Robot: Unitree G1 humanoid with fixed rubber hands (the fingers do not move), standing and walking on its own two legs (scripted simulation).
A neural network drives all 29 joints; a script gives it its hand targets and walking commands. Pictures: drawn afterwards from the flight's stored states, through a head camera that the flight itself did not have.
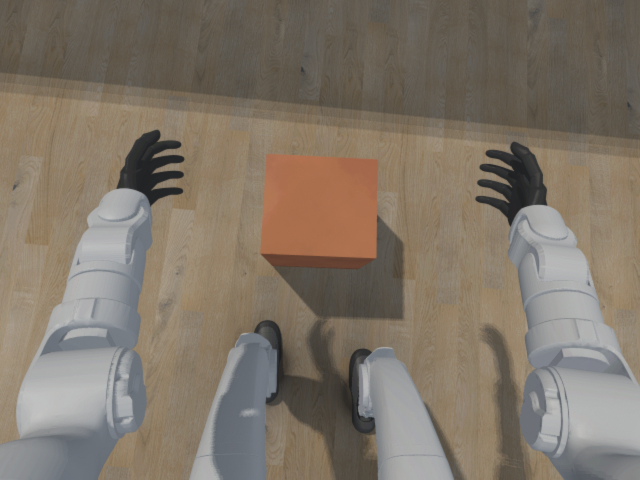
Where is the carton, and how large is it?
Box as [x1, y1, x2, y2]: [260, 154, 377, 268]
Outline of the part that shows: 266,154 260,253 272,265 358,268 375,258 377,159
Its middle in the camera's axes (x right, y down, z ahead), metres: -0.01 -0.05 +0.93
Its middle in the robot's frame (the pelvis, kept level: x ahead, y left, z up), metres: +0.49 +0.01 -0.54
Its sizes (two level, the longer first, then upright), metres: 0.235 0.211 0.283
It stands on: the floor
